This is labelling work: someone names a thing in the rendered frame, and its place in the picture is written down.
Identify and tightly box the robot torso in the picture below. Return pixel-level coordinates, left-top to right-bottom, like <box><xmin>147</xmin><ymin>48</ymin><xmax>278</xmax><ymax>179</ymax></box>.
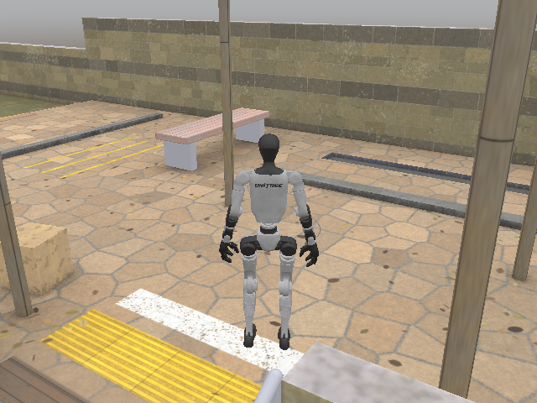
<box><xmin>249</xmin><ymin>166</ymin><xmax>289</xmax><ymax>252</ymax></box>

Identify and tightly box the left robot forearm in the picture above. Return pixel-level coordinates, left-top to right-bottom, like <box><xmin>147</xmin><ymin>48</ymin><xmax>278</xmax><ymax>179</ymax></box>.
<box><xmin>222</xmin><ymin>204</ymin><xmax>238</xmax><ymax>243</ymax></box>

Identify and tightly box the humanoid robot head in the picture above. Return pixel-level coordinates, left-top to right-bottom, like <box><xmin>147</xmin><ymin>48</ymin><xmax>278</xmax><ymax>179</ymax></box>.
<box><xmin>254</xmin><ymin>133</ymin><xmax>284</xmax><ymax>175</ymax></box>

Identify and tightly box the right robot forearm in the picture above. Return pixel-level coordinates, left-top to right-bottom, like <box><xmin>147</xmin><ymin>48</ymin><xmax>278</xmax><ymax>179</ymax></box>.
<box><xmin>300</xmin><ymin>204</ymin><xmax>316</xmax><ymax>245</ymax></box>

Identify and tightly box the robot right hand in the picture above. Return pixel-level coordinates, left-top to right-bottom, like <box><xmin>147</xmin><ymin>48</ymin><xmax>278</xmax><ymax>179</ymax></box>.
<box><xmin>300</xmin><ymin>243</ymin><xmax>319</xmax><ymax>267</ymax></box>

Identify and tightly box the robot left hand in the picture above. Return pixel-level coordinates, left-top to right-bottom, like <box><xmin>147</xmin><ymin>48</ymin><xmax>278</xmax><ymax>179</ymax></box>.
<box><xmin>219</xmin><ymin>241</ymin><xmax>239</xmax><ymax>263</ymax></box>

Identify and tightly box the right robot upper arm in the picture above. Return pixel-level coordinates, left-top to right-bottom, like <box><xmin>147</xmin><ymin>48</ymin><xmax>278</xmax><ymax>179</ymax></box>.
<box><xmin>286</xmin><ymin>170</ymin><xmax>309</xmax><ymax>217</ymax></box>

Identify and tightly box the left robot upper arm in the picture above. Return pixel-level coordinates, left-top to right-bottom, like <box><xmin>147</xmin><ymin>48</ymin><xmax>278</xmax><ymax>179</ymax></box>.
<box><xmin>229</xmin><ymin>170</ymin><xmax>252</xmax><ymax>217</ymax></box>

